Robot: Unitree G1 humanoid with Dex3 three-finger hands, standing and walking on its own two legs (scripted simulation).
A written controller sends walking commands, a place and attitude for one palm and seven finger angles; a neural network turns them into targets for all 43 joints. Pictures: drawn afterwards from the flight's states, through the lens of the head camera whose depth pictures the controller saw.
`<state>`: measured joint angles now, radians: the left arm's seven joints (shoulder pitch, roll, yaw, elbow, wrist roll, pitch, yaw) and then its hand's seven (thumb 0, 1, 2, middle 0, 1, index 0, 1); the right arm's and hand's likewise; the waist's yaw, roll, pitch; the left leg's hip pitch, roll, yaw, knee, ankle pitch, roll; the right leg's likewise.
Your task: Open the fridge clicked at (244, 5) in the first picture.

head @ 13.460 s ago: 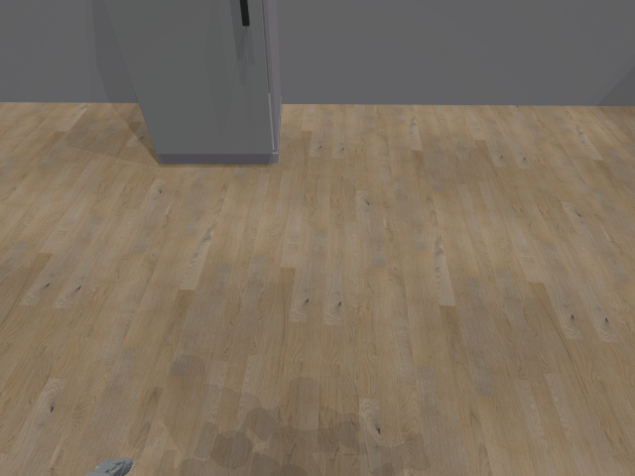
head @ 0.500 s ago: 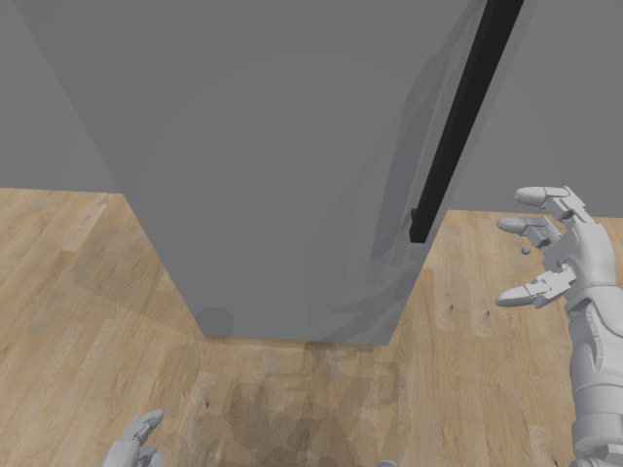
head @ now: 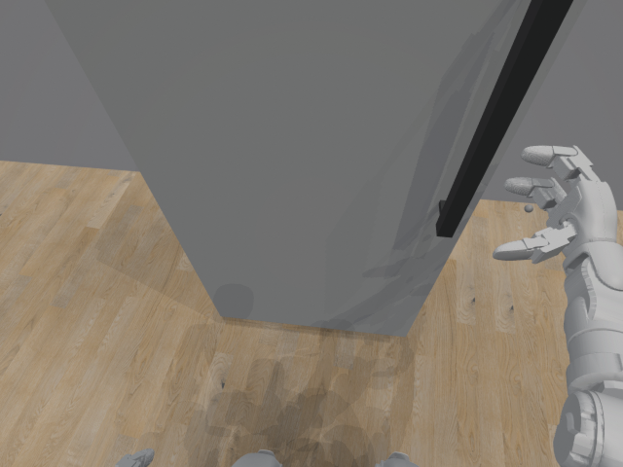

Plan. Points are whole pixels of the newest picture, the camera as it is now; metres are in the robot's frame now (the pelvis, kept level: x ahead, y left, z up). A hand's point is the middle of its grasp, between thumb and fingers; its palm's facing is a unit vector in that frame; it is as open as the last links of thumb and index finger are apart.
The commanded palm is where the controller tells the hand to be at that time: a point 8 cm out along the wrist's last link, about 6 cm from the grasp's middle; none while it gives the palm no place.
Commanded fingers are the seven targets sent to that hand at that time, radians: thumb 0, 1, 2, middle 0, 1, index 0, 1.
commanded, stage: move the hooked fingers beside the handle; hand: right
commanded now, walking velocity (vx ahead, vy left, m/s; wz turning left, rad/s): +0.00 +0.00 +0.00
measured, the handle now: (484, 126) +0.50 -0.14 +0.17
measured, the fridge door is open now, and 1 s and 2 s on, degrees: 0 0 0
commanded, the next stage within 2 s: feel for the door with the fingertips in 0.86 s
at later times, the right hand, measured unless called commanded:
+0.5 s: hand (527, 207) +0.44 -0.21 +0.09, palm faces -0.02 +1.00 -0.01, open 14.0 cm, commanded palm +0.42 -0.25 +0.09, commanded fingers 0.00 0.50 -0.30 0.30 1.20 0.30 1.20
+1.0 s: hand (530, 207) +0.44 -0.21 +0.10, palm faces -0.03 +1.00 -0.01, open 14.0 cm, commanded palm +0.42 -0.25 +0.09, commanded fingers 0.00 0.50 -0.30 0.30 1.20 0.30 1.20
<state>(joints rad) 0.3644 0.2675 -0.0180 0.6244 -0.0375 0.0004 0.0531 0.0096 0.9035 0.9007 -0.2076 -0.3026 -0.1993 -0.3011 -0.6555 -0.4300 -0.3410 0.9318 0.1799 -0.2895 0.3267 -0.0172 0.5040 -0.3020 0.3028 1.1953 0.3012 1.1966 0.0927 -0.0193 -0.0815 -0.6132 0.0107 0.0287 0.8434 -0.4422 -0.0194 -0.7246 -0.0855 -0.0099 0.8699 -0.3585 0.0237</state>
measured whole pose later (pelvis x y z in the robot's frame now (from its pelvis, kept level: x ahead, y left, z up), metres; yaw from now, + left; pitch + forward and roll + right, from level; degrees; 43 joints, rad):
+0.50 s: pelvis +0.00 +0.00 +0.00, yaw +0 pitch +13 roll +2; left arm 0.37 0.26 -0.02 0.62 -0.04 0.04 0.05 0.01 0.90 0.90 -0.21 -0.30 -0.20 -0.30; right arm -0.69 -0.44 -0.34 0.98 0.17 -0.31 0.32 -0.02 0.51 -0.30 0.30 1.20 0.30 1.20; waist 0.10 -0.02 -0.09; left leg -0.65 0.01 0.03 0.86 -0.45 -0.02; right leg -0.77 -0.09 -0.01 0.90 -0.37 0.02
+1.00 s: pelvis +0.00 +0.00 +0.00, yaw +0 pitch +13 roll +2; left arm 0.37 0.26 -0.02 0.61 -0.04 0.04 0.04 0.01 0.90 0.90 -0.21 -0.30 -0.20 -0.30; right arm -0.68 -0.43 -0.32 0.96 0.19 -0.32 0.32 -0.02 0.50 -0.30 0.30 1.20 0.30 1.20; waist 0.09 -0.02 -0.10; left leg -0.64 0.01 0.03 0.86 -0.45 -0.02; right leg -0.76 -0.09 0.00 0.91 -0.37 0.02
